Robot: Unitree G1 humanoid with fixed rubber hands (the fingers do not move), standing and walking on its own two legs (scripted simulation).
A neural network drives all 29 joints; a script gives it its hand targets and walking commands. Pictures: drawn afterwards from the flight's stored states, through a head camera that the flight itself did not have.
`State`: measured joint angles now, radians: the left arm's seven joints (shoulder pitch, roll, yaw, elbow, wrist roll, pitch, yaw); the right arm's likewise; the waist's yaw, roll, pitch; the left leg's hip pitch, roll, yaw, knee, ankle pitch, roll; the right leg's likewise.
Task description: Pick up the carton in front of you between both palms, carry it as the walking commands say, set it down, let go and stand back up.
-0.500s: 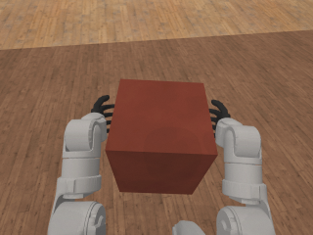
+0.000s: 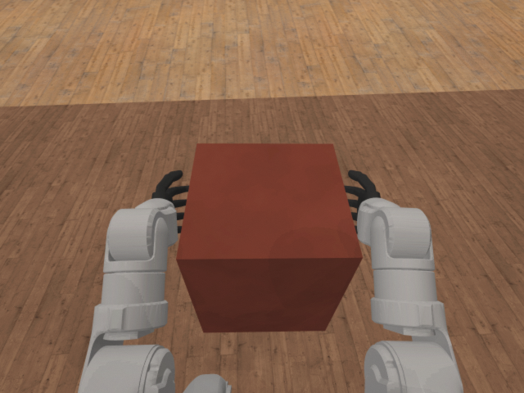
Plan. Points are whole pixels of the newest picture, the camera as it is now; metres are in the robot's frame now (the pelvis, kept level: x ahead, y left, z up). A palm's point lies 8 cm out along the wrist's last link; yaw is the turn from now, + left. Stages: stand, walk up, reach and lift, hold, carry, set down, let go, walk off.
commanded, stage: carry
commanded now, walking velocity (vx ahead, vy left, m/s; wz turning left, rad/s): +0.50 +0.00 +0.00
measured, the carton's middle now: (265, 242) +0.34 +0.02 +0.02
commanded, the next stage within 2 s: none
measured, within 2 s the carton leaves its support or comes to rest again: neither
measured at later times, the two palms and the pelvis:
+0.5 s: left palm (200, 108) +0.65 +0.17 +0.04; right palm (339, 121) +0.63 -0.13 +0.04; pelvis +0.29 +0.05 -0.05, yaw -2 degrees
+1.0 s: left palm (223, 60) +0.93 +0.16 +0.00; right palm (329, 62) +0.94 -0.14 +0.00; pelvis +0.58 +0.00 -0.09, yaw +0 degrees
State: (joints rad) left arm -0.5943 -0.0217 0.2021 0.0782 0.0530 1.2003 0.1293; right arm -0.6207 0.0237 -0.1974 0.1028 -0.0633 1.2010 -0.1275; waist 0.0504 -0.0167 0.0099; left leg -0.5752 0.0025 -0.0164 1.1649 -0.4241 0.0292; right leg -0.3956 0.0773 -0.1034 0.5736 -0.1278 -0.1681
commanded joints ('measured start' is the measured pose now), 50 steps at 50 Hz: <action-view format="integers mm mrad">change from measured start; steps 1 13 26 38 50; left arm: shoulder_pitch -858 -659 -763 -650 -853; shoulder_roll -1150 -1018 -1111 -979 -1147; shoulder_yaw -712 -706 -654 -678 -683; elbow -223 -130 -147 -169 -167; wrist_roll -523 -461 -409 -339 -483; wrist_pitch -47 -37 -60 -35 -59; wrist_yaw -267 -266 -202 -187 -261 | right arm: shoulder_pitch -724 -598 -826 -643 -753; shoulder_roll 1100 946 1146 1027 1135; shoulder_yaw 647 667 701 704 647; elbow -194 -175 -222 -181 -140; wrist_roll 396 323 525 475 433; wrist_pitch -59 -29 -53 -40 -65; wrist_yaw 192 187 252 257 218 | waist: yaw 1 56 -83 -175 -26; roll -79 -82 102 126 -33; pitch -532 -466 -501 -464 -518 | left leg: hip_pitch -138 109 579 779 -33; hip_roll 16 -72 226 89 10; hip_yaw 19 142 -268 -64 5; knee -103 -762 -738 -539 -78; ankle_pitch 97 644 654 951 -20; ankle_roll -11 60 188 109 -18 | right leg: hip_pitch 501 518 -335 -226 392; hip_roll -289 -160 -115 -8 -313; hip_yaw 347 150 103 -20 349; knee -118 146 536 -106 -100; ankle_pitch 560 627 -219 282 681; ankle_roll -17 20 145 95 -42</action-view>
